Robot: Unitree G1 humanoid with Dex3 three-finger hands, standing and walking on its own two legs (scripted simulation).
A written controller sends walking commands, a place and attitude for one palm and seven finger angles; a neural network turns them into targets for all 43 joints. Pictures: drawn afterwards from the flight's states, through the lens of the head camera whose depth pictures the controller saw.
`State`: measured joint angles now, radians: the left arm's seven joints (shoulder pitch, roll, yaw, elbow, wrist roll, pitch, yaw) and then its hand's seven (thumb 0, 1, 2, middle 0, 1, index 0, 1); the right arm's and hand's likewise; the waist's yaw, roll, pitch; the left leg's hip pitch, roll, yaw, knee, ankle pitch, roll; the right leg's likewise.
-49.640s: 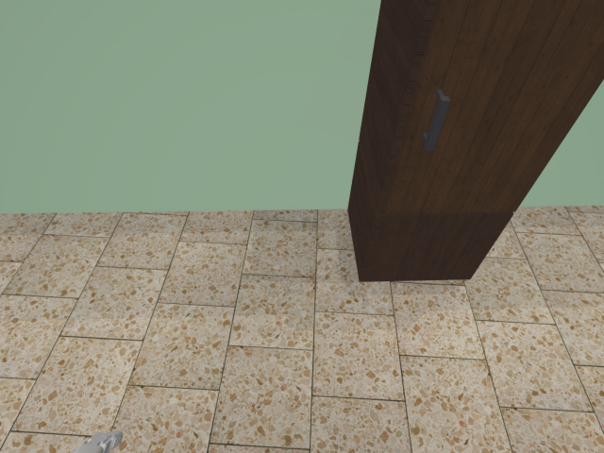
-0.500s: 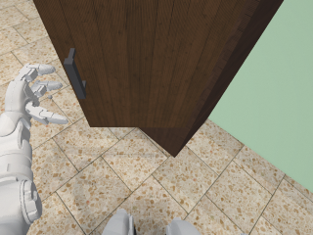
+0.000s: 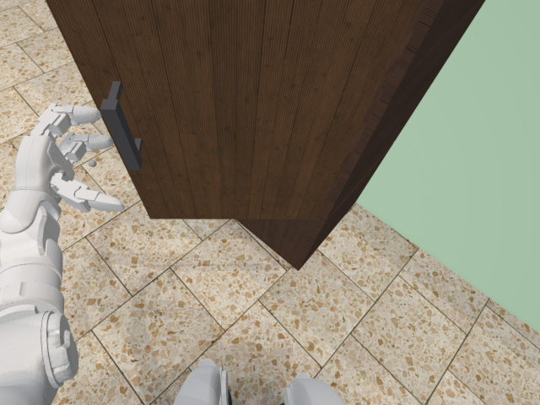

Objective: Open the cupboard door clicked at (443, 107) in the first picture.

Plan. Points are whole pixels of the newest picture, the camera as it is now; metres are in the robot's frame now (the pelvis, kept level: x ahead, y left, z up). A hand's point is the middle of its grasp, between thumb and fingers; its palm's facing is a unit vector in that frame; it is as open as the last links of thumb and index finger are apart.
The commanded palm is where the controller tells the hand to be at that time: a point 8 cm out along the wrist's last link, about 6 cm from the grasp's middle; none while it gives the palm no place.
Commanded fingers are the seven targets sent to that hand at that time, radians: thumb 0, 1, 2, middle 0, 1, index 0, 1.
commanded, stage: slide the fingers in behind the handle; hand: left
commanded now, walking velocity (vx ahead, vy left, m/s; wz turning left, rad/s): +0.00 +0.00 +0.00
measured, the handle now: (126, 128) +0.50 +0.21 +0.07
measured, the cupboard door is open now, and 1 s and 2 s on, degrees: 43 43 44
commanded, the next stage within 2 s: close the thumb around the handle in 1.30 s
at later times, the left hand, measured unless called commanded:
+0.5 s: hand (112, 167) +0.44 +0.22 +0.06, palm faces +0.04 -1.00 -0.01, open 14.0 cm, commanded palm +0.41 +0.26 +0.07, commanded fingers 0.00 -0.50 0.30 -0.30 -1.20 -0.30 -1.20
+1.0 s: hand (140, 166) +0.44 +0.18 +0.06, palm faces +0.06 -1.00 -0.01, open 14.1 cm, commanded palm +0.41 +0.22 +0.07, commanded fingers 0.00 -0.50 0.30 -0.30 -1.20 -0.30 -1.20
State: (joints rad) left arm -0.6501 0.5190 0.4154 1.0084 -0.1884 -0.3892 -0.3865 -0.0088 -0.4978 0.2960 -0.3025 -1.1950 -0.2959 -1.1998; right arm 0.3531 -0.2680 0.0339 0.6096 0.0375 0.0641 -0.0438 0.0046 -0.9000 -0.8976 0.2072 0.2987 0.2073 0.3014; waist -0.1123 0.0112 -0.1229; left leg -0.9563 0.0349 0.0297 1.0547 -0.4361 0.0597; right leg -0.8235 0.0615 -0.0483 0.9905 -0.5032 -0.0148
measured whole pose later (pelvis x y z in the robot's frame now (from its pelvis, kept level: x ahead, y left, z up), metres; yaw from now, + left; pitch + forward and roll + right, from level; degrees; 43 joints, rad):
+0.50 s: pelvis +0.00 -0.01 +0.00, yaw +0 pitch +18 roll -3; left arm -0.63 0.45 0.35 0.97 -0.18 -0.40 -0.30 -0.01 -0.50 0.30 -0.30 -1.20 -0.30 -1.20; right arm 0.34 -0.26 0.03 0.61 0.04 0.06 -0.03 0.00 -0.90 -0.90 0.21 0.30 0.21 0.30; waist -0.10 0.02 -0.12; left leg -0.93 0.03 0.03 1.05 -0.43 0.05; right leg -0.80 0.06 -0.05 1.00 -0.51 -0.02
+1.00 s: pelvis +0.00 -0.01 +0.00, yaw +1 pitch +18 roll -3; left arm -0.65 0.35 0.28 0.97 -0.16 -0.42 -0.18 -0.01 -0.50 0.30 -0.28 -1.19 -0.28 -1.20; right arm 0.33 -0.25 0.02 0.63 0.03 0.06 -0.01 0.00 -0.90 -0.90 0.21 0.30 0.21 0.30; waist -0.09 0.02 -0.13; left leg -0.93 0.02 0.02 1.05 -0.43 0.05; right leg -0.81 0.05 -0.05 1.01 -0.51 -0.03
